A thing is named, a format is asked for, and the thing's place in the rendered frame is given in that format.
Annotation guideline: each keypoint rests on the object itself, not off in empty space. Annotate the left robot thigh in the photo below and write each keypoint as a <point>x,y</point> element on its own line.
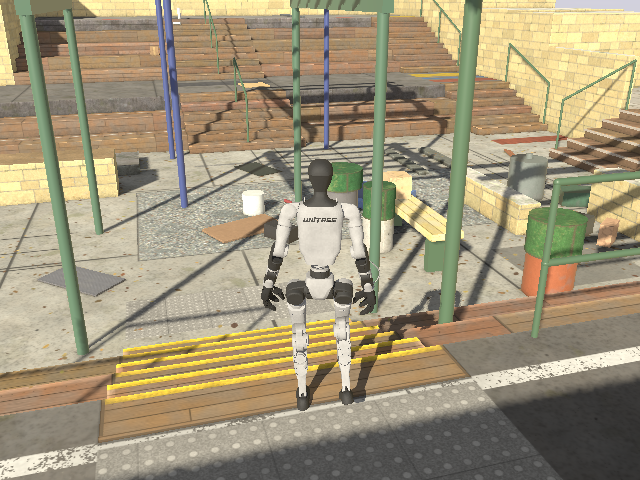
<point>296,302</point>

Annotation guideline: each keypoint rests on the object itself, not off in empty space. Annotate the robot right upper arm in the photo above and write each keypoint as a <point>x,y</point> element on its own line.
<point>352,213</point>

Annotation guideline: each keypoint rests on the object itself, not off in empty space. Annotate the right robot hand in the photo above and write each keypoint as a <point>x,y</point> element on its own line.
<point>370,299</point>

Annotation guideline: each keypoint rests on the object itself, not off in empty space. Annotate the right robot shin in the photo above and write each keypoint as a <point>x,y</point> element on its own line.
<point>344,358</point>

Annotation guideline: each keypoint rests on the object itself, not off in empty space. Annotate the left robot hand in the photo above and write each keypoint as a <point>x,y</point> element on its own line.
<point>267,294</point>

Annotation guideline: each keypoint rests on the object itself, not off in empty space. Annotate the robot left upper arm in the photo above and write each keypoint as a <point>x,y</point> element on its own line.
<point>288,212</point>

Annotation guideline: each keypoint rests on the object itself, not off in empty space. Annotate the robot right forearm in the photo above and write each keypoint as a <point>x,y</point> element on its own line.
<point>364,271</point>

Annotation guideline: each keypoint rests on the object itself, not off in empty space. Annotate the robot left forearm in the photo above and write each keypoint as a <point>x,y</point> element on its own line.
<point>272,270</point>

